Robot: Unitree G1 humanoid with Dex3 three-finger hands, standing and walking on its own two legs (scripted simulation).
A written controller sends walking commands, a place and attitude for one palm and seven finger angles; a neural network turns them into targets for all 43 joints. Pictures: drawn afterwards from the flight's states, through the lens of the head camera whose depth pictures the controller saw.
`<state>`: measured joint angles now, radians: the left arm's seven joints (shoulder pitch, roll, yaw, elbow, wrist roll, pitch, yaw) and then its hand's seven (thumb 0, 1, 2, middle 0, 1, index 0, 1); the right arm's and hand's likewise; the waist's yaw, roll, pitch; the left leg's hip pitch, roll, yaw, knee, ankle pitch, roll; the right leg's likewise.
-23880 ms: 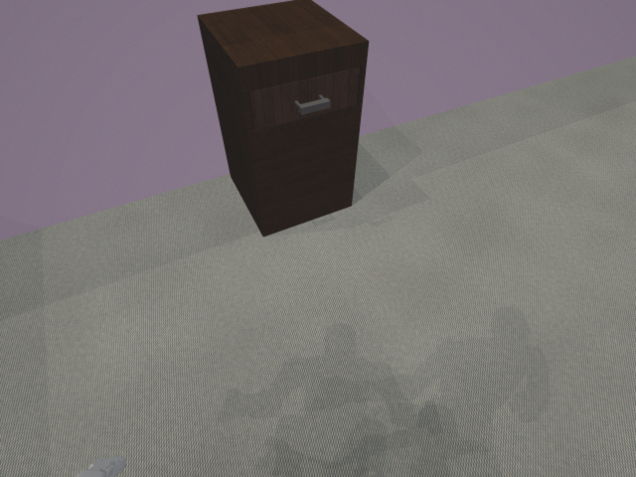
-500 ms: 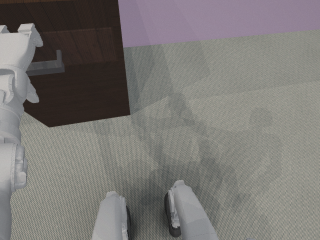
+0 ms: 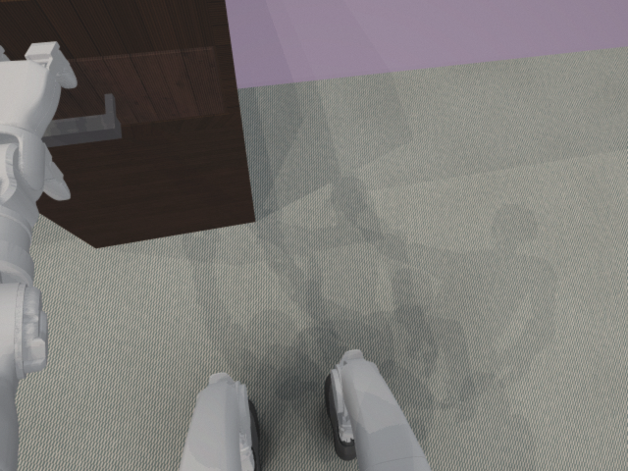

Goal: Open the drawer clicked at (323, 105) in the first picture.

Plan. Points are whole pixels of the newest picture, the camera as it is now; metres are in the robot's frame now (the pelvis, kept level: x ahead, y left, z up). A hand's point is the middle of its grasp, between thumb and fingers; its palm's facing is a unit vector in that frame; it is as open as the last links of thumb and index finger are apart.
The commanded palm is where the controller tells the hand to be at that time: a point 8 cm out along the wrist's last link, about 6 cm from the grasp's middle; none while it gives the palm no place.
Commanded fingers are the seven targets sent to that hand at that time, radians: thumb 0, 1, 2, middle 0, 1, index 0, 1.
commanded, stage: lower the fingers behind the handle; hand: left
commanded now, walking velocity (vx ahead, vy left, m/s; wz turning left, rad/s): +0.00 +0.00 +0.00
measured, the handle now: (76, 117) +0.59 +0.26 -0.06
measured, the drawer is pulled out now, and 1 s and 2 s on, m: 0.00 0.00 0.00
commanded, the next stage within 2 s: close the thumb around the handle in 1.64 s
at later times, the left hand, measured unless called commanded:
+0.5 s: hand (44, 127) +0.55 +0.27 -0.01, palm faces +0.00 +0.00 -1.00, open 13.6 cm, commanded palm +0.54 +0.27 +0.01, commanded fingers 0.00 -0.50 0.30 -0.30 -1.20 -0.30 -1.20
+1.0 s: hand (51, 154) +0.55 +0.29 -0.07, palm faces -0.01 +0.01 -1.00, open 13.6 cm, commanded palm +0.55 +0.25 -0.02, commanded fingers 0.00 -0.50 0.30 -0.30 -1.20 -0.30 -1.20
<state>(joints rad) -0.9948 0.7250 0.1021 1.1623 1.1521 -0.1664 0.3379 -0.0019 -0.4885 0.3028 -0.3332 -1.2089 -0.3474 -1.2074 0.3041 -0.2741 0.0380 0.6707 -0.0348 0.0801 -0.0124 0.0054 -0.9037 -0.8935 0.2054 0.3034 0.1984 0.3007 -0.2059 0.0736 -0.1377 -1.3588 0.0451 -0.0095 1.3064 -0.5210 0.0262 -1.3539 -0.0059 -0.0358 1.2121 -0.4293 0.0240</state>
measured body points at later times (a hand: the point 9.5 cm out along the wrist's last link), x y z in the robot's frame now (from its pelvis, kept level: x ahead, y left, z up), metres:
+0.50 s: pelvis -0.01 -0.01 -0.02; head +0.19 +0.01 +0.38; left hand +0.54 +0.26 +0.04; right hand +0.02 -0.28 -0.14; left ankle +0.03 +0.10 -0.61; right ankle +0.06 -0.14 -0.61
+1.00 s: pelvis -0.01 +0.00 -0.05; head +0.21 +0.02 +0.34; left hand +0.54 +0.28 -0.01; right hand -0.01 -0.27 -0.17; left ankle +0.03 +0.10 -0.61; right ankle +0.06 -0.14 -0.61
